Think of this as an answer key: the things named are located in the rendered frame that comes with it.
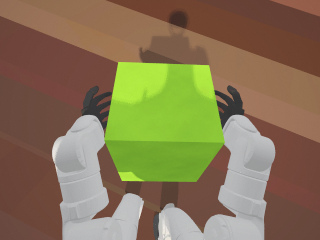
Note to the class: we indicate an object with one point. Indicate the carton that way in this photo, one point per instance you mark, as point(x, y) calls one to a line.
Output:
point(163, 123)

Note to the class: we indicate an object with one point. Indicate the left robot forearm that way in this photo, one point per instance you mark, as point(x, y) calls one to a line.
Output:
point(78, 171)

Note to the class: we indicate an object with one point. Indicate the left robot thigh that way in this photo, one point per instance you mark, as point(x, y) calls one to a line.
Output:
point(128, 214)

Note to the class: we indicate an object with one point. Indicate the robot left hand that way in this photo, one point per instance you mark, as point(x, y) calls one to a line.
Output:
point(90, 105)

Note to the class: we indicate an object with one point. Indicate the right robot forearm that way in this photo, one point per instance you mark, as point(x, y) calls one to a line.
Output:
point(249, 168)

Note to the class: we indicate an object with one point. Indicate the robot left upper arm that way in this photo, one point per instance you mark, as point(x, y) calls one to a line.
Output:
point(106, 228)

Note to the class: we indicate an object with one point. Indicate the robot right shin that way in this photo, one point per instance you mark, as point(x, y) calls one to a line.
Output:
point(161, 236)

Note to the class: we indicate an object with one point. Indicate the robot right hand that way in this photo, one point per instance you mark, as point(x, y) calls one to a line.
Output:
point(235, 106)

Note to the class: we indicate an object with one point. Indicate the robot right upper arm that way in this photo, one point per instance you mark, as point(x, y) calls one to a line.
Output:
point(223, 227)

